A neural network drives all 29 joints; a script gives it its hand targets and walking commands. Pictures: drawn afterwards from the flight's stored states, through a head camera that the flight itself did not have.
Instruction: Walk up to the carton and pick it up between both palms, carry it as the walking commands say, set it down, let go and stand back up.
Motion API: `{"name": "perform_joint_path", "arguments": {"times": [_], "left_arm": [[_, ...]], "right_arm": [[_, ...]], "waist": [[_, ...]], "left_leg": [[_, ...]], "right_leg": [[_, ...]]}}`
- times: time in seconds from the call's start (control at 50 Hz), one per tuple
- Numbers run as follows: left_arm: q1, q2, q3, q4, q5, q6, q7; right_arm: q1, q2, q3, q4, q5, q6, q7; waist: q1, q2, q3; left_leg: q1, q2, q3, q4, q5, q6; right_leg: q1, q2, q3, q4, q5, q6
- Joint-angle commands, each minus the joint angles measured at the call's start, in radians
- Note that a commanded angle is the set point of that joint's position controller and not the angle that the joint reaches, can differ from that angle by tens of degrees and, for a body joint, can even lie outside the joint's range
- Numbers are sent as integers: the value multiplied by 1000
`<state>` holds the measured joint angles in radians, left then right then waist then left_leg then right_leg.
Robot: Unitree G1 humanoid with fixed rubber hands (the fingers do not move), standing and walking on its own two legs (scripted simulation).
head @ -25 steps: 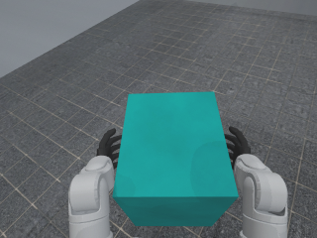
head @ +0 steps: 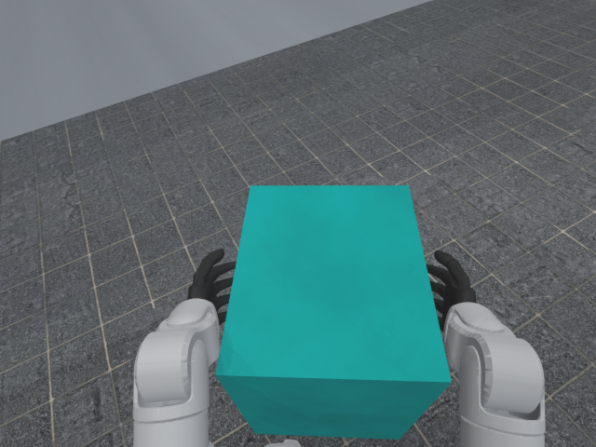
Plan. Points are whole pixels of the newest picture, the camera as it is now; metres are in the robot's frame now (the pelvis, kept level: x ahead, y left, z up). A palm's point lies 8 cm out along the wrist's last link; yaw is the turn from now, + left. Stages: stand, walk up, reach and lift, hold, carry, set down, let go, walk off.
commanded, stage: carry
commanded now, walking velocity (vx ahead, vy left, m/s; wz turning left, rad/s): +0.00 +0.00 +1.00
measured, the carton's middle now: (327, 317) +0.29 -0.01 +0.01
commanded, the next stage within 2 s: none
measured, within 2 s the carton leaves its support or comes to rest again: neither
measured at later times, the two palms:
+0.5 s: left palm out of the picture +0.12 +0.33 +0.05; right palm (266, 331) +0.26 +0.07 +0.05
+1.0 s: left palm out of the picture +0.05 +0.34 +0.09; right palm (242, 365) +0.20 +0.08 +0.09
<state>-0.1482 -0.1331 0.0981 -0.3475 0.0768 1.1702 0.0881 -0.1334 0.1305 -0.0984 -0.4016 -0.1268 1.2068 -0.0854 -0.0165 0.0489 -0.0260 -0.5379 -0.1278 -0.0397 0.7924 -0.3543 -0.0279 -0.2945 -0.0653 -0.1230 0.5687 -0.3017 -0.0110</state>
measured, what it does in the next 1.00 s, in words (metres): walks backwards, turning left: left foot, then right foot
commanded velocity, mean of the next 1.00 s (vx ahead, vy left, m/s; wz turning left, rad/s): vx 0.00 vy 0.00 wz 0.30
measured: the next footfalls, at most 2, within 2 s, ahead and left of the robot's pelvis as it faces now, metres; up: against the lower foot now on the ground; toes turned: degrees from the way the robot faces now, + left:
left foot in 0.30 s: +0.02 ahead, +0.21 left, +0.00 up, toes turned +24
right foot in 0.62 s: +0.03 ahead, +0.00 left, +0.00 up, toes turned +19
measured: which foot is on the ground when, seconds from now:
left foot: up 0.00-0.28, down 0.30-0.64, up 0.66-0.90, down 0.92-1.00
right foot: down 0.00-0.28, up 0.30-0.60, down 0.62-1.00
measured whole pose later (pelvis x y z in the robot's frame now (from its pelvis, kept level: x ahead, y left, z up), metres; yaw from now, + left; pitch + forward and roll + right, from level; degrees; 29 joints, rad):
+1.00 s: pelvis -0.10 +0.08 +0.00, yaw +29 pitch +2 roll +1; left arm -0.18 -0.14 0.13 -0.28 0.11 1.20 0.08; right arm -0.19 0.14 -0.12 -0.28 -0.12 1.20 -0.09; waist 0.00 -0.01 -0.10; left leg -0.32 0.02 0.07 0.52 -0.22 0.00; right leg -0.36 -0.13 -0.15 0.57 -0.23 0.03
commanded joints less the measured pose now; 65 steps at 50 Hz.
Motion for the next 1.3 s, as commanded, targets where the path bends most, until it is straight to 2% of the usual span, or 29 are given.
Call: {"name": "perform_joint_path", "arguments": {"times": [0.0, 0.02, 0.06, 0.14, 0.22, 0.24, 0.26, 0.28, 0.3, 0.32, 0.36, 0.4, 0.46, 0.5, 0.56, 0.6, 0.62, 0.64, 0.66, 0.68, 0.72, 0.76, 0.82, 0.88, 0.9, 0.92, 0.94, 1.04, 1.28], "left_arm": [[-396, -932, -669, -60, -362, 23, -263], [-393, -931, -672, -67, -353, 27, -262], [-378, -902, -649, -57, -337, 34, -256], [-348, -868, -613, -42, -319, 41, -256], [-363, -892, -626, -42, -322, 42, -250], [-369, -901, -637, -45, -323, 42, -249], [-382, -902, -648, -49, -325, 46, -249], [-413, -895, -654, -52, -324, 47, -251], [-410, -910, -674, -36, -341, 50, -256], [-403, -926, -685, 13, -343, 41, -260], [-534, -965, -755, -109, -424, 17, -262], [-575, -990, -782, -157, -456, 6, -260], [-512, -965, -767, -149, -454, 2, -258], [-473, -943, -758, -120, -443, 8, -261], [-446, -919, -736, -67, -424, 20, -268], [-423, -916, -718, -29, -411, 26, -272], [-423, -909, -711, -14, -407, 29, -273], [-389, -910, -687, 27, -372, 26, -276], [-397, -923, -682, 33, -368, 23, -276], [-438, -928, -677, 8, -374, 26, -274], [-454, -924, -663, -2, -362, 32, -270], [-442, -914, -651, 15, -345, 35, -262], [-411, -893, -631, 46, -325, 42, -257], [-398, -899, -632, 65, -319, 40, -251], [-405, -900, -637, 67, -319, 37, -249], [-406, -905, -645, 68, -322, 35, -248], [-477, -906, -672, 23, -347, 34, -251], [-542, -926, -721, -19, -394, 34, -263], [-487, -911, -703, 5, -372, 38, -261]], "right_arm": [[-492, 887, 770, -86, 427, -4, 266], [-483, 898, 768, -75, 434, 0, 267], [-484, 882, 763, -46, 433, 5, 264], [-468, 860, 755, -23, 423, 21, 255], [-475, 855, 734, -24, 416, 26, 254], [-461, 854, 729, -20, 411, 25, 255], [-438, 853, 721, -7, 403, 20, 258], [-420, 855, 704, 26, 391, 17, 258], [-388, 846, 684, 47, 378, 16, 266], [-388, 867, 672, 71, 380, 15, 267], [-447, 902, 665, 9, 402, -16, 261], [-464, 923, 665, -37, 405, -39, 254], [-422, 908, 673, -62, 390, -48, 237], [-396, 891, 681, -51, 376, -45, 231], [-394, 875, 693, -18, 367, -36, 231], [-411, 873, 705, 0, 370, -28, 233], [-420, 872, 711, 7, 371, -24, 236], [-434, 876, 737, -5, 375, -18, 242], [-479, 881, 750, -23, 389, -13, 246], [-522, 888, 758, -28, 405, -11, 251], [-534, 899, 761, -7, 425, -7, 260], [-531, 894, 754, 12, 427, -5, 263], [-521, 877, 744, 41, 425, 5, 259], [-523, 883, 736, 62, 425, 11, 259], [-523, 889, 730, 68, 425, 14, 262], [-514, 888, 723, 67, 425, 13, 266], [-509, 896, 705, 86, 419, 4, 270], [-501, 911, 679, 66, 393, -12, 253], [-489, 894, 697, 46, 406, -10, 252]], "waist": [[4, -142, -165], [7, -148, -156], [11, -227, -154], [24, -294, -175], [26, -344, -216], [14, -293, -256], [-6, -171, -253], [-4, 38, -227], [-6, 291, -251], [-10, 188, -285], [-5, 166, -332], [-6, 166, -376], [-4, 82, -416], [-5, 67, -403], [-5, 93, -357], [15, 65, -342], [14, -14, -333], [24, -217, -286], [25, -320, -233], [26, -265, -201], [26, -162, -195], [21, -185, -215], [24, -235, -260], [22, -210, -295], [26, -160, -302], [33, -46, -317], [31, 54, -298], [22, 10, -260], [20, -8, -240]], "left_leg": [[-127, 151, 34, 426, -93, 2], [-134, 161, 52, 398, -33, -4], [-125, 135, 116, 285, -12, -18], [-33, 127, 202, 76, -48, -11], [85, 127, 237, -108, -21, 13], [188, 125, 216, -196, 32, 21], [320, 144, 127, -318, 123, 42], [427, 311, -163, -348, 407, 110], [503, 536, -536, -360, 821, 225], [496, 505, -448, -304, 896, 245], [454, 387, -236, -301, 690, 178], [417, 339, -153, -324, 602, 180], [409, 362, -186, -369, 468, 204], [370, 369, -207, -406, 337, 206], [294, 365, -225, -456, 186, 191], [228, 326, -187, -433, 143, 142], [151, 286, -146, -378, 122, 98], [24, 174, -24, -237, 48, 34], [-3, 125, 58, -77, -20, 29], [11, 130, 66, 35, -72, 35], [13, 133, 40, 128, -49, 43], [20, 127, 68, 25, -35, 32], [87, 111, 122, -146, -23, 18], [273, 165, 128, -385, 179, 23], [334, 224, 62, -412, 222, 30], [382, 328, -56, -402, 366, 50], [337, 345, -70, -392, 399, 74], [242, 283, -11, -428, 168, 75], [195, 266, -31, -467, 2, 76]], "right_leg": [[172, -431, 202, -232, 472, -104], [214, -357, 74, -178, 503, -62], [259, -295, -21, -116, 626, -36], [253, -322, -88, -78, 633, -33], [238, -375, -114, 10, 532, 21], [204, -370, -145, 127, 522, 49], [70, -343, -158, 286, 391, 91], [-163, -270, -131, 469, -86, 132], [-414, -103, -85, 625, -482, 181], [-390, -108, 46, 686, -465, 168], [-350, -133, 63, 641, -296, 151], [-297, -113, 40, 604, -186, 137], [-229, -69, 55, 500, -194, 106], [-174, -34, 63, 383, -184, 79], [-67, 14, 47, 175, -165, 45], [84, 17, 18, -91, -60, 31], [171, -68, 104, -185, -60, 17], [178, -248, 317, -270, -101, -46], [105, -369, 392, -321, 44, -107], [62, -378, 356, -315, 169, -131], [82, -310, 242, -264, 304, -120], [147, -247, 147, -202, 412, -87], [193, -224, 121, -149, 491, -83], [123, -184, 87, -85, 377, -16], [63, -167, 82, -52, 300, 13], [-25, -136, 70, -15, 167, 48], [-29, -98, 32, -50, 80, 71], [9, -101, 21, -59, 66, 70], [16, -99, 5, -92, 24, 67]]}}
